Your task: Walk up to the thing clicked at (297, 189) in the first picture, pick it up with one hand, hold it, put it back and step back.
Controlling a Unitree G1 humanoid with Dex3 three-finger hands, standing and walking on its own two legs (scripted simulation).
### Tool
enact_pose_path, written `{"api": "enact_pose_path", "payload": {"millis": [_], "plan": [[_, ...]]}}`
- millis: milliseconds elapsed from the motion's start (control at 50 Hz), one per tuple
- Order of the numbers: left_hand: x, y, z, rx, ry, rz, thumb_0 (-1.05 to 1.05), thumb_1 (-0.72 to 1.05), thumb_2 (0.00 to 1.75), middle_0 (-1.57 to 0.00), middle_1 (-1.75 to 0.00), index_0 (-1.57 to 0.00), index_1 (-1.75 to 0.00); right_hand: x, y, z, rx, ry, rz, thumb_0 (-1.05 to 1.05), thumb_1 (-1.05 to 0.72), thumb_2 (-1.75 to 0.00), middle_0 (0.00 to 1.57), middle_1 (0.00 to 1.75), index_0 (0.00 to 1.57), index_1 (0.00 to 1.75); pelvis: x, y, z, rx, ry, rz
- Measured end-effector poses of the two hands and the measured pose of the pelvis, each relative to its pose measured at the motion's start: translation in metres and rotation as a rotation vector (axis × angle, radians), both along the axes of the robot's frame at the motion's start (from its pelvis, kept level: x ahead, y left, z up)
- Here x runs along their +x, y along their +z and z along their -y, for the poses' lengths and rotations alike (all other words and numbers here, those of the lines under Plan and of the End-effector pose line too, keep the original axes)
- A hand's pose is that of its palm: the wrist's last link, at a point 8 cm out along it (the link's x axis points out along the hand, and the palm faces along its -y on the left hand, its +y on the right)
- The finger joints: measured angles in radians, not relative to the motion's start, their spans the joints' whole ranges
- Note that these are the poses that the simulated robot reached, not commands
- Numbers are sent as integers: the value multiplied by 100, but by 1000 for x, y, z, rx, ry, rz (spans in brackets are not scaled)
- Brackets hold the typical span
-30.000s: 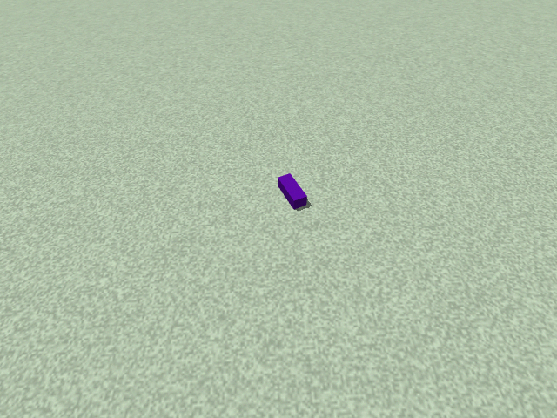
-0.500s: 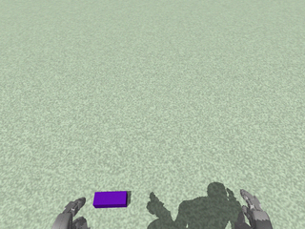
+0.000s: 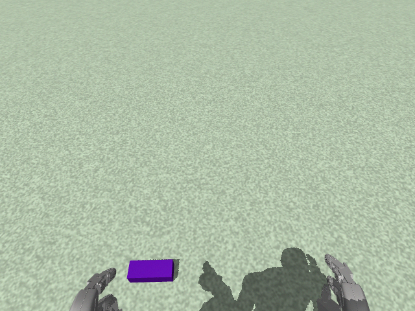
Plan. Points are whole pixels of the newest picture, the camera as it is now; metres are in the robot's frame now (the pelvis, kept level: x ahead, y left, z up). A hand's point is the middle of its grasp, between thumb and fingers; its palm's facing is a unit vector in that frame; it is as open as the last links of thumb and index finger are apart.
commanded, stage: home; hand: left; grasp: from above
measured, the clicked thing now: (151, 271) +0.44 +0.26 -0.68
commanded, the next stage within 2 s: stand in 0.72 s
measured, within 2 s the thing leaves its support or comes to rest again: neither
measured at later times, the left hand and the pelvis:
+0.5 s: hand out of the picture +0.16 +0.18 -0.05, palm faces +0.03 -0.98 -0.21, open 7.4 cm; pelvis +0.00 +0.00 +0.00, yaw +0 degrees
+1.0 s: hand out of the picture +0.15 +0.22 -0.09, palm faces +0.01 -0.94 -0.33, open 7.4 cm; pelvis -0.01 +0.00 +0.02, yaw +1 degrees
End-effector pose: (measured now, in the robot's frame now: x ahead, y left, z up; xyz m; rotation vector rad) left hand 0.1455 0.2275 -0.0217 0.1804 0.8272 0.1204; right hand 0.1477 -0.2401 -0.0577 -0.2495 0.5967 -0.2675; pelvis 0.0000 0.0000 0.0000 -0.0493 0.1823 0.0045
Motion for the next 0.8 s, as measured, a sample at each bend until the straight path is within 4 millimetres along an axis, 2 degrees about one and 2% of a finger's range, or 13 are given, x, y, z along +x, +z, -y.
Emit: {"api": "enact_pose_path", "payload": {"millis": [380,800], "plan": [[2,0,-1,1,-6,0,1,90,89,-20,-29,-20,-30,-4,-1,1,-1,-9,-7,1,-90,-89,20,30,20,30,0,0,-1,0,-3,-1],[3,0,2,4,-5,-3,1,90,89,-20,-29,-20,-30,1,-1,5,-3,-10,-3,1,-90,-89,20,30,20,30,3,-1,2,2,-1,-6]]}}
